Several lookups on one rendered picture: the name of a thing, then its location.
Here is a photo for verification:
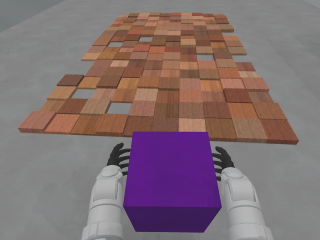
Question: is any carton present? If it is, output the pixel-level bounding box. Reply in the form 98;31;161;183
123;131;222;233

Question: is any left robot forearm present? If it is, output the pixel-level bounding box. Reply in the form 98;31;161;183
81;165;124;240

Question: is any right robot forearm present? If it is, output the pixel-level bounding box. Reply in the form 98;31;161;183
221;167;274;240

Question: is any robot right hand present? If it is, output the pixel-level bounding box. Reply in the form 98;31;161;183
212;146;235;181

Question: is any robot left hand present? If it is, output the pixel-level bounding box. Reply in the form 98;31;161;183
106;142;131;176

